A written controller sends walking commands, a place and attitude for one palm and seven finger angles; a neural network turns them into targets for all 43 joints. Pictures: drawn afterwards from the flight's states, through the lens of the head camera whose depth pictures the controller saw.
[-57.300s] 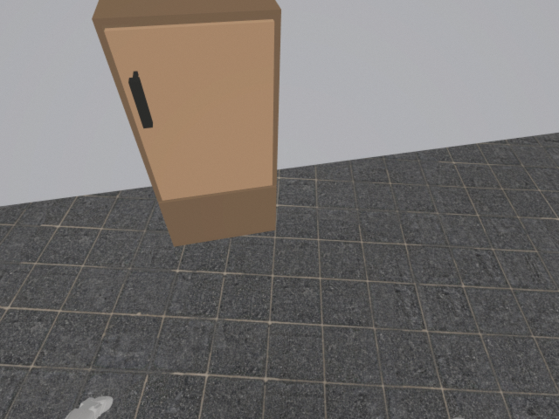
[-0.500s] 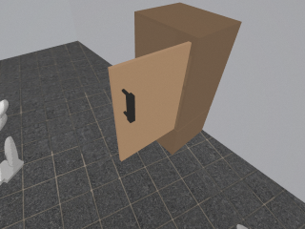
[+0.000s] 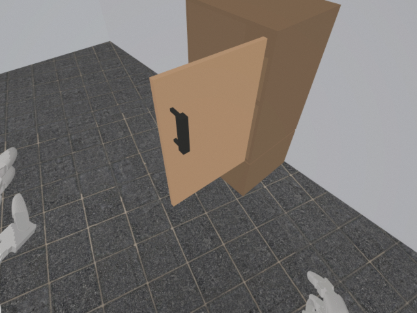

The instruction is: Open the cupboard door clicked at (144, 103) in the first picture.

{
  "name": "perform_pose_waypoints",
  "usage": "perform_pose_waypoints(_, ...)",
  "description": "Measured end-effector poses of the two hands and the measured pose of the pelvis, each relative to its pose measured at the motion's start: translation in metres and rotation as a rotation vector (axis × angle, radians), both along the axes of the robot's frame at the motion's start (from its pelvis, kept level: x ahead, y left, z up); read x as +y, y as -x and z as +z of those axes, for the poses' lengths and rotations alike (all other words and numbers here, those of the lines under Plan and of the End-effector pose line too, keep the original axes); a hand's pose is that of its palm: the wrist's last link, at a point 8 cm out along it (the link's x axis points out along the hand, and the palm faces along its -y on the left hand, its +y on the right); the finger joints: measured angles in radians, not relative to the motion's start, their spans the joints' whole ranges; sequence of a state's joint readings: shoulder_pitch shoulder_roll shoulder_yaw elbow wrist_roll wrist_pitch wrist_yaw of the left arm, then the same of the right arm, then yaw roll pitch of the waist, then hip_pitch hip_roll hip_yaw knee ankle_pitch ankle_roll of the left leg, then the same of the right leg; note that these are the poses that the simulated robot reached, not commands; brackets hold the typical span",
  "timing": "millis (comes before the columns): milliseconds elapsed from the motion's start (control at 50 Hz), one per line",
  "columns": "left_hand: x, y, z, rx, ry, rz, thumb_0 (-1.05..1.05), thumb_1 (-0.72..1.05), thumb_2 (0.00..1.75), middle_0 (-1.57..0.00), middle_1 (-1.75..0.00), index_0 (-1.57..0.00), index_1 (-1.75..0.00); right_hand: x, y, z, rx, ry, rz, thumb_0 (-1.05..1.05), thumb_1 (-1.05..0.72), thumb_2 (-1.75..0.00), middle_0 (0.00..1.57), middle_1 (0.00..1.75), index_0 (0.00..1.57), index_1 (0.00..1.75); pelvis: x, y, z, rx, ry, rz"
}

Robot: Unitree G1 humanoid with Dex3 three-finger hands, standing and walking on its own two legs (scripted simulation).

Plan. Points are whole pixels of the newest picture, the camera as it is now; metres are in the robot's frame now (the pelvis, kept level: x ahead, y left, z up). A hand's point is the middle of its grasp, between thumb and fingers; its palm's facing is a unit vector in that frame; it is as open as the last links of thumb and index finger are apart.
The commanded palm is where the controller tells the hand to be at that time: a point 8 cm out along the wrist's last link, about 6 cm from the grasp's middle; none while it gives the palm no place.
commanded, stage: let the arm hang, fingers relaxed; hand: left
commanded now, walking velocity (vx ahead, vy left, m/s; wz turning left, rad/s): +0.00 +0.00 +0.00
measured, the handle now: (178, 130) +0.60 +0.13 -0.03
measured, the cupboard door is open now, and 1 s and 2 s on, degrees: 86 86 86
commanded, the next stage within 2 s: look to check the result in 1.08 s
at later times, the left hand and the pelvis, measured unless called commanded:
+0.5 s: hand out of the picture -0.05 +0.19 -0.17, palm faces +0.05 -0.97 -0.24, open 7.2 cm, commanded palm none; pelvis -0.04 -0.01 +0.00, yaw +3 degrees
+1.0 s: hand out of the picture +0.01 +0.18 -0.17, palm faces +0.03 -0.98 -0.21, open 7.3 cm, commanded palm none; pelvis -0.02 +0.00 +0.01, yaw +2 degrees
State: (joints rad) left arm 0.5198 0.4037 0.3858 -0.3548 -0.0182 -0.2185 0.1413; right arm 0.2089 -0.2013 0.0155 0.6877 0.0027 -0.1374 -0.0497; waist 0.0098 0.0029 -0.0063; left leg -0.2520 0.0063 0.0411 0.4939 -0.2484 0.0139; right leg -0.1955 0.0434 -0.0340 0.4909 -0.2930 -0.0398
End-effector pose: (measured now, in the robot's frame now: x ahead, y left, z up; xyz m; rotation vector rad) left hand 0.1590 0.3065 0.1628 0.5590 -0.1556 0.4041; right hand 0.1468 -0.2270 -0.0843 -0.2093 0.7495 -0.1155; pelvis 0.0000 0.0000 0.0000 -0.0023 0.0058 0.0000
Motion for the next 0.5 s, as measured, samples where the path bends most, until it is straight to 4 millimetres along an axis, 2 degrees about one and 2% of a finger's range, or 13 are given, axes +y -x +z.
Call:
perform_pose_waypoints(40,0.007,-0.01,-0.044,0.185,0.071,0.017,0.0,0.89,0.9,-0.21,-0.31,-0.21,-0.31,-0.003,-0.003,-0.009,0.03,-0.009,0.039,0.01,-0.9,-0.9,0.2,0.3,0.2,0.3,0.004,0.006,-0.001,0.012,-0.006,0.02)
perform_pose_waypoints(100,0.0,-0.004,-0.137,0.554,0.225,0.064,0.0,0.9,0.9,-0.2,-0.3,-0.2,-0.3,-0.01,-0.001,-0.026,0.092,-0.01,0.052,0.01,-0.9,-0.9,0.2,0.3,0.21,0.3,0.006,0.016,-0.007,0.025,-0.032,0.034)
perform_pose_waypoints(160,-0.031,0.034,-0.218,0.894,0.365,0.075,0.0,0.91,0.9,-0.2,-0.3,-0.2,-0.3,-0.016,0.015,-0.036,0.164,-0.01,0.04,0.01,-0.91,-0.9,0.2,0.3,0.2,0.3,0.003,0.022,-0.008,0.014,-0.027,0.036)
perform_pose_waypoints(200,-0.057,0.069,-0.257,1.068,0.452,0.064,0.01,0.91,0.9,-0.2,-0.3,-0.2,-0.3,-0.021,0.032,-0.038,0.228,-0.002,0.026,0.01,-0.91,-0.9,0.2,0.3,0.2,0.3,-0.001,0.024,-0.007,0.005,-0.022,0.04)
perform_pose_waypoints(240,-0.081,0.104,-0.285,1.203,0.538,0.062,0.01,0.91,0.9,-0.2,-0.3,-0.2,-0.3,-0.026,0.052,-0.038,0.305,0.019,0.014,0.01,-0.91,-0.9,0.2,0.3,0.2,0.3,-0.005,0.026,-0.005,-0.006,-0.018,0.046)
perform_pose_waypoints(260,-0.091,0.121,-0.295,1.254,0.579,0.073,0.01,0.91,0.9,-0.2,-0.3,-0.2,-0.3,-0.029,0.062,-0.038,0.346,0.031,0.008,0.01,-0.91,-0.9,0.2,0.3,0.2,0.3,-0.007,0.026,-0.005,-0.011,-0.015,0.049)
perform_pose_waypoints(340,-0.087,0.165,-0.309,1.345,0.634,0.178,-0.01,0.98,0.89,-0.21,-0.31,-0.21,-0.3,-0.037,0.103,-0.038,0.499,0.069,-0.008,0.01,-0.91,-0.9,0.2,0.3,0.2,0.3,-0.014,0.03,-0.001,-0.021,-0.001,0.062)
perform_pose_waypoints(420,-0.078,0.198,-0.307,1.43,0.63,0.241,-0.01,0.97,0.89,-0.21,-0.3,-0.21,-0.3,-0.039,0.133,-0.042,0.589,0.066,-0.034,0.01,-0.91,-0.9,0.2,0.3,0.2,0.3,-0.014,0.033,0.002,-0.029,0.009,0.064)
perform_pose_waypoints(500,-0.065,0.217,-0.299,1.474,0.605,0.295,0.0,0.94,0.89,-0.21,-0.3,-0.21,-0.3,-0.034,0.151,-0.049,0.627,0.039,-0.051,0.01,-0.91,-0.9,0.2,0.3,0.2,0.3,-0.012,0.035,0.004,-0.036,0.011,0.061)
